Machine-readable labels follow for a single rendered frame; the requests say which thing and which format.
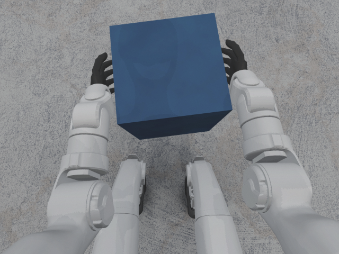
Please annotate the right robot forearm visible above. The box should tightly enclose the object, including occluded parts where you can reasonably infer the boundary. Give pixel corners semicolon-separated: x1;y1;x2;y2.
229;70;313;200

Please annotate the robot left hand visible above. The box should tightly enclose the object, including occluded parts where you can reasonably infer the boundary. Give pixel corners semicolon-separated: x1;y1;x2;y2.
91;52;114;94

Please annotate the carton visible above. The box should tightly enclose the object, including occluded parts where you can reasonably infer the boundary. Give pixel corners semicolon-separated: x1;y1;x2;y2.
109;13;233;140

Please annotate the left robot forearm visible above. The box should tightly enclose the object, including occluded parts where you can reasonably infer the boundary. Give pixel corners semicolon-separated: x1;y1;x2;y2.
47;84;115;220

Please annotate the robot right hand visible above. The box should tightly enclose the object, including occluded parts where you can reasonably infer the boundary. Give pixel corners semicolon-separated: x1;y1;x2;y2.
221;39;247;85

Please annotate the robot left upper arm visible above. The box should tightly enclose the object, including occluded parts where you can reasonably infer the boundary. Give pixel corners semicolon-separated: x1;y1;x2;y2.
2;180;114;254

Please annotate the robot right upper arm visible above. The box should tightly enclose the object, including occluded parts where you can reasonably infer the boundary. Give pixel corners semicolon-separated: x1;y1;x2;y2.
242;162;339;254

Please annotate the robot right thigh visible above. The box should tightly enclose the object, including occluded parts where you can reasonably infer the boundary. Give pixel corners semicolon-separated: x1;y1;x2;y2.
186;160;243;254

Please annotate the robot right shin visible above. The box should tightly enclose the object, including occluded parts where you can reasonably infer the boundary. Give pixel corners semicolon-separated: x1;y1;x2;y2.
189;156;212;208

